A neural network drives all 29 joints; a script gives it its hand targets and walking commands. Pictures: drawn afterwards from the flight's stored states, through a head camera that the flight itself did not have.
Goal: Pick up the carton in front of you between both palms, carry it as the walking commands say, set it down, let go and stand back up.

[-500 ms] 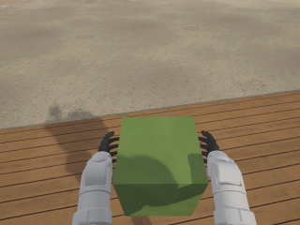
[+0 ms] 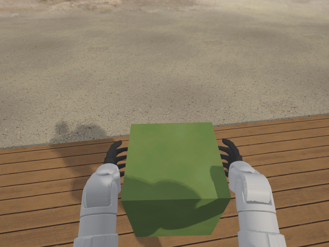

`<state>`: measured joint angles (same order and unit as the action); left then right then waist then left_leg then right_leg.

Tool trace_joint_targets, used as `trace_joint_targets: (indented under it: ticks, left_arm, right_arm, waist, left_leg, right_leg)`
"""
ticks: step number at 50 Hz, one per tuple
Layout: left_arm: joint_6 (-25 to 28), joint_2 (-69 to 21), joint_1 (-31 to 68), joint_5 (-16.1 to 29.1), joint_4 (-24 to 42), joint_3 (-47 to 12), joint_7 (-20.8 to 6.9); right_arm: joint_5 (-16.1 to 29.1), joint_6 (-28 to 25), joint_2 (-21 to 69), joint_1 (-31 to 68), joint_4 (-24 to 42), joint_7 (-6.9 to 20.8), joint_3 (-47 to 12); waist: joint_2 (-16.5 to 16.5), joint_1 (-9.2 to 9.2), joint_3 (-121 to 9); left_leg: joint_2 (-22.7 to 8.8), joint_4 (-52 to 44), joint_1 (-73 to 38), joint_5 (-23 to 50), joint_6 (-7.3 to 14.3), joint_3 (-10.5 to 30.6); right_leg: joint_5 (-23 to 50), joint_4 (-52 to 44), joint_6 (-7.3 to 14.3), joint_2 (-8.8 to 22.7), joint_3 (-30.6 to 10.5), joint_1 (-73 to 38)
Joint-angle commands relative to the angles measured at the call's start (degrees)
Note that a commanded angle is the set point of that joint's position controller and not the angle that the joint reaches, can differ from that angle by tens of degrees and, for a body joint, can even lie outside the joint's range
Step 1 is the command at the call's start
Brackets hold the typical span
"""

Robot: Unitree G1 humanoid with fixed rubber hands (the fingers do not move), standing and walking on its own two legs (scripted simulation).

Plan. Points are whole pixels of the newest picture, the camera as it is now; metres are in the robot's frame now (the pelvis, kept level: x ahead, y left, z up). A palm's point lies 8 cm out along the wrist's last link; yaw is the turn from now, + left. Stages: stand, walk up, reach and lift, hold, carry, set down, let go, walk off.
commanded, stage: carry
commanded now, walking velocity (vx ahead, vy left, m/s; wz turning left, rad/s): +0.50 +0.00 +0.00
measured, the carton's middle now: (172, 181) +0.30 +0.00 +0.01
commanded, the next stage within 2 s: none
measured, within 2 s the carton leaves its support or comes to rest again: neither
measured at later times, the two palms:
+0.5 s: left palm (114, 111) +0.52 +0.19 +0.09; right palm (205, 110) +0.52 -0.11 +0.09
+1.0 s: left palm (134, 74) +0.83 +0.17 +0.07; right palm (198, 72) +0.86 -0.13 +0.06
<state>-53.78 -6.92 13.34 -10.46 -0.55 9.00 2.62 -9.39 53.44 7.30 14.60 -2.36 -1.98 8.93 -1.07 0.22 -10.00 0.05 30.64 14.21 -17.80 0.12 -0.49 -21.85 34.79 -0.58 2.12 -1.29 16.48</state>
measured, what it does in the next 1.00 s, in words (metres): walks ahead: right foot, then left foot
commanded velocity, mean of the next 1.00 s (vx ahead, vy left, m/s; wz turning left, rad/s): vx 0.50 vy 0.00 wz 0.00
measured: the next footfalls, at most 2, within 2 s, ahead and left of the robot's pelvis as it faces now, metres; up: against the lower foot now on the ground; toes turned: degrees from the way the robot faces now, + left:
right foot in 0.12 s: +0.09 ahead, -0.12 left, +0.00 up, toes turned -8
left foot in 0.40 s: +0.31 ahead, +0.12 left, +0.00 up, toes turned +12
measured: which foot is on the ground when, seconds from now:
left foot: down 0.00-0.14, up 0.16-0.38, down 0.40-0.86, up 0.88-1.00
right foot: up 0.00-0.10, down 0.12-0.42, up 0.44-0.80, down 0.82-1.00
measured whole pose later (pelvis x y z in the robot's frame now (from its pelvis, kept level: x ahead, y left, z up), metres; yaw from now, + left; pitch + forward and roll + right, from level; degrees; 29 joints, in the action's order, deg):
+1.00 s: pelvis +0.58 +0.00 +0.01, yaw +4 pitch +4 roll +0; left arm -67.1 -7.6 8.0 -6.0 16.5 6.0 5.2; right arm -6.0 68.1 7.5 8.1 17.3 -4.7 6.2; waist 0.6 1.6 -1.8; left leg -5.2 66.6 27.0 -18.5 1.2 -3.5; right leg -10.5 24.8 5.1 2.2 15.9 19.1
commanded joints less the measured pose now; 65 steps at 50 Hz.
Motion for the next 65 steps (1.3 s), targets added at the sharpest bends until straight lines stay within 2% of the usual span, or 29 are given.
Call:
trace_joint_targets:
  ticks: [1,4,6,7,8,9,10,12,14,17,19,20,21,22,23,26,28,32,37,41,42,43,44,47,49,55,61,63,65]
  left_arm:
    - [-4.6,-49.4,36.3,23.0,7.2,-40.4,-12.7]
    - [-8.0,-52.1,33.7,27.9,9.7,-43.2,-12.8]
    - [-10.0,-52.8,29.5,28.5,11.9,-42.8,-12.4]
    - [-11.1,-52.7,27.0,28.3,12.8,-42.3,-12.2]
    - [-11.7,-51.5,24.2,26.7,13.3,-41.5,-11.7]
    - [-12.4,-50.7,23.6,25.3,14.1,-40.5,-11.1]
    - [-13.1,-50.8,24.1,24.8,16.9,-40.8,-10.6]
    - [-14.2,-52.7,24.8,25.0,21.6,-42.6,-10.2]
    - [-14.6,-53.6,26.0,26.5,25.2,-43.7,-10.5]
    - [-15.9,-50.7,24.3,28.1,26.4,-44.1,-11.0]
    - [-16.8,-48.8,23.1,28.5,26.6,-44.0,-11.3]
    - [-17.3,-47.5,22.9,28.4,26.5,-43.8,-11.5]
    - [-18.0,-45.8,24.2,28.4,27.0,-43.6,-11.8]
    - [-18.9,-45.8,26.4,29.3,27.1,-43.9,-12.1]
    - [-19.0,-46.6,26.6,29.6,25.4,-43.8,-12.4]
    - [-18.1,-50.0,25.7,29.3,23.7,-43.3,-12.9]
    - [-17.1,-52.1,24.5,28.1,23.4,-43.5,-12.6]
    - [-15.9,-52.0,21.3,25.5,22.5,-43.0,-11.1]
    - [-16.0,-51.0,19.7,24.4,22.2,-42.9,-10.7]
    - [-15.8,-51.3,19.4,25.3,21.2,-43.1,-11.6]
    - [-15.8,-51.3,19.5,25.5,21.1,-43.0,-11.9]
    - [-15.1,-50.8,20.4,25.1,19.4,-42.6,-12.3]
    - [-14.8,-52.9,19.0,26.2,18.9,-43.2,-12.5]
    - [-13.4,-56.9,22.9,28.2,22.5,-44.9,-12.8]
    - [-12.7,-57.7,23.0,29.0,23.8,-45.7,-13.0]
    - [-12.6,-53.6,18.6,29.4,25.0,-45.8,-13.9]
    - [-14.7,-45.9,22.9,28.6,26.2,-44.1,-12.4]
    - [-15.7,-42.7,26.7,28.5,25.0,-43.7,-11.6]
    - [-16.9,-40.1,31.5,28.5,23.5,-43.3,-10.7]
  right_arm:
    - [19.7,4.1,47.5,30.5,6.0,11.3,-37.8]
    - [22.0,8.1,48.0,30.2,14.5,9.8,-40.4]
    - [23.7,10.5,49.0,27.8,18.3,9.5,-41.6]
    - [24.2,11.5,49.3,26.1,19.2,9.7,-41.9]
    - [25.3,12.9,49.8,27.1,21.5,10.3,-42.6]
    - [26.4,14.0,50.3,28.6,22.5,10.9,-43.2]
    - [27.0,14.6,51.0,28.6,22.3,11.6,-43.7]
    - [27.7,15.1,52.2,25.5,22.1,12.2,-43.4]
    - [27.7,15.2,51.9,24.3,24.3,11.9,-43.7]
    - [26.9,16.0,50.9,22.1,26.3,10.8,-43.1]
    - [25.5,16.6,49.3,19.3,25.7,10.2,-42.1]
    - [24.9,16.9,48.3,18.2,24.8,10.0,-41.5]
    - [23.8,17.2,46.9,17.1,23.8,9.7,-40.5]
    - [22.8,17.3,46.5,18.1,22.7,9.4,-39.8]
    - [23.7,17.6,47.3,19.3,24.1,9.3,-40.1]
    - [25.1,17.3,51.9,23.2,25.8,9.7,-42.1]
    - [26.4,16.7,53.7,23.9,26.5,10.4,-43.4]
    - [28.0,16.4,52.2,23.1,26.6,11.6,-44.4]
    - [26.9,16.3,50.2,19.3,24.1,12.3,-43.5]
    - [26.1,16.1,49.8,19.5,23.9,12.3,-43.5]
    - [25.8,16.0,49.5,20.0,23.8,12.3,-43.4]
    - [26.0,16.3,50.4,21.1,25.6,12.2,-44.0]
    - [26.0,16.0,49.8,22.1,25.2,12.2,-44.1]
    - [26.4,14.1,55.0,22.3,24.7,12.2,-44.9]
    - [25.8,13.0,56.4,20.3,24.5,11.7,-45.2]
    - [23.6,11.9,54.9,15.8,25.3,10.0,-45.7]
    - [25.7,14.8,47.2,23.0,29.1,9.6,-45.6]
    - [25.9,16.1,43.8,26.1,28.0,9.4,-44.2]
    - [25.8,17.3,40.4,28.4,24.5,9.0,-42.0]
  waist:
    - [15.8,-1.51,0.4]
    - [9.6,-1.33,-5.1]
    - [7.8,-0.48,-10.2]
    - [3.2,0.48,-13.0]
    - [-11.2,1.40,-13.2]
    - [-16.0,1.68,-9.5]
    - [-10.9,1.82,-6.9]
    - [-3.5,2.00,-8.1]
    - [-4.7,1.66,-8.1]
    - [-7.9,1.04,-6.6]
    - [-4.5,-0.15,-8.8]
    - [-1.7,-0.71,-11.5]
    - [9.1,-2.35,-12.3]
    - [19.3,-2.09,-11.5]
    - [13.3,-1.77,-10.7]
    - [2.2,-1.38,-9.5]
    - [4.5,-1.38,-8.8]
    - [7.2,-1.18,-6.6]
    - [10.6,-1.42,-1.6]
    - [8.8,0.61,-8.4]
    - [4.3,1.96,-12.3]
    - [-12.6,1.44,-17.0]
    - [-13.2,1.45,-14.6]
    - [-0.2,0.82,-12.6]
    - [-2.4,0.61,-13.0]
    - [-6.2,0.75,-7.4]
    - [-7.7,2.39,-1.7]
    - [-8.1,1.59,-1.5]
    - [-3.8,-2.23,-7.1]
  left_leg:
    - [-19.0,-18.0,-14.6,-7.0,10.2,27.0]
    - [-15.0,-11.9,-14.8,9.2,8.1,14.3]
    - [-10.0,-5.2,-4.4,6.8,4.6,3.3]
    - [-7.4,2.8,6.3,4.8,2.7,-1.3]
    - [-3.0,16.6,20.0,-1.2,-0.1,-7.1]
    - [-0.7,21.4,32.6,-12.6,-0.2,-6.6]
    - [-3.4,24.3,36.6,-15.6,0.7,-3.8]
    - [-5.5,22.4,36.2,-14.9,1.0,-2.9]
    - [-4.6,12.3,27.8,-5.8,0.4,-5.4]
    - [-1.0,1.3,12.8,3.5,0.2,-11.0]
    - [1.8,-4.2,-6.1,10.0,0.5,-16.5]
    - [-0.3,-3.6,-16.9,7.2,1.6,-14.2]
    - [-13.0,-13.1,-22.8,-5.8,4.9,7.5]
    - [-24.5,-18.0,-29.5,-3.8,12.6,30.0]
    - [-26.4,-17.3,-29.1,1.8,14.6,30.8]
    - [-22.5,-16.7,-22.2,13.6,10.5,16.4]
    - [-19.3,-18.5,-19.9,16.2,7.9,8.3]
    - [-15.2,-18.4,-20.9,25.1,7.2,-1.1]
    - [-12.9,-17.8,-18.2,33.3,5.8,-7.5]
    - [-9.7,3.7,-11.6,41.6,1.9,-14.3]
    - [-8.9,16.2,-2.0,26.3,0.6,-12.6]
    - [-1.5,35.0,15.7,5.3,-2.3,-10.2]
    - [0.0,43.6,23.0,-8.9,-0.9,-3.3]
    - [-7.3,42.3,23.4,-1.8,1.8,0.8]
    - [-7.8,35.6,20.3,1.6,1.5,-0.6]
    - [-6.0,14.7,23.0,8.3,-0.4,-7.1]
    - [-3.3,3.3,19.9,14.8,1.8,-10.9]
    - [-2.6,1.8,15.0,13.4,3.0,-11.2]
    - [2.6,-1.2,-3.5,8.9,3.3,-15.5]
  right_leg:
    - [-7.6,5.6,-0.1,-0.6,7.4,24.3]
    - [-0.3,-4.8,0.1,-2.2,10.1,13.8]
    - [8.0,-12.9,0.2,-2.7,12.1,-7.2]
    - [7.0,-15.2,1.7,2.3,5.9,-21.9]
    - [2.3,-18.6,7.4,14.6,-13.6,-30.0]
    - [10.2,-19.6,13.5,22.2,-24.7,-33.8]
    - [18.5,-19.2,15.9,24.1,-25.1,-33.2]
    - [20.6,-19.2,13.2,22.5,-16.9,-32.5]
    - [18.1,-20.2,8.6,17.2,-6.2,-26.6]
    - [16.8,-19.3,6.1,13.0,4.0,-16.0]
    - [18.5,-9.9,3.4,10.0,10.1,-6.1]
    - [19.1,-1.3,1.7,8.4,13.1,0.3]
    - [10.4,14.7,-1.2,3.8,15.3,9.8]
    - [-6.5,27.7,-2.2,-2.0,11.4,24.3]
    - [-7.8,34.8,-0.1,1.8,4.7,29.4]
    - [0.7,32.4,1.5,6.8,2.0,28.5]
    - [4.7,24.8,0.9,5.7,4.4,25.1]
    - [11.5,10.6,0.2,3.3,8.7,23.7]
    - [20.3,-4.3,1.8,-0.1,15.0,14.8]
    - [15.6,-8.6,3.0,-4.6,19.6,-11.8]
    - [8.1,-9.1,3.5,3.9,9.0,-23.4]
    - [-4.8,-17.2,12.8,21.7,-22.3,-35.1]
    - [2.6,-23.3,14.9,23.7,-29.5,-32.7]
    - [20.1,-20.1,10.6,19.4,-11.6,-23.4]
    - [18.2,-21.6,8.2,17.0,-4.5,-19.8]
    - [24.5,-23.7,8.1,13.0,6.2,-20.3]
    - [30.1,-19.7,7.6,11.7,10.0,-20.6]
    - [33.6,-15.3,6.7,12.0,11.1,-19.8]
    - [38.6,1.7,4.1,7.8,15.7,-13.7]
